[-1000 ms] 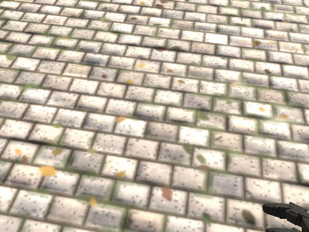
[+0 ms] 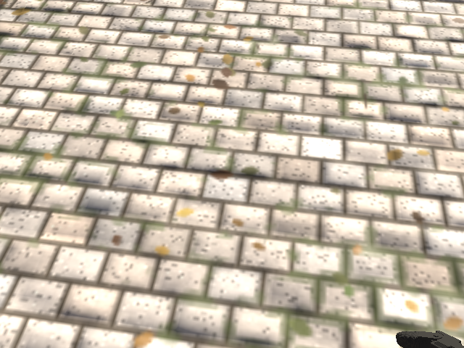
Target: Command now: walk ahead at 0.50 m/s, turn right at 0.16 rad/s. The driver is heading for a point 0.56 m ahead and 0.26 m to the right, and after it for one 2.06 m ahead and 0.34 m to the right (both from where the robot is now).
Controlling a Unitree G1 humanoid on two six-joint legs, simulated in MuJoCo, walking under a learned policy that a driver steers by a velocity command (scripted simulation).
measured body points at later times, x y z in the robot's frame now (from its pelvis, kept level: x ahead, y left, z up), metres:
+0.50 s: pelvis +0.27 +0.01 +0.00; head +0.29 -0.02 +0.45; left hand +0.51 +0.20 -0.10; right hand +0.23 -0.28 -0.13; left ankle +0.18 +0.13 -0.74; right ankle +0.40 -0.17 -0.70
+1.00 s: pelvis +0.52 -0.12 +0.00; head +0.54 -0.16 +0.45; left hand +0.71 +0.11 -0.10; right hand +0.60 -0.45 -0.08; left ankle +0.77 -0.07 -0.69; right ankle +0.41 -0.15 -0.74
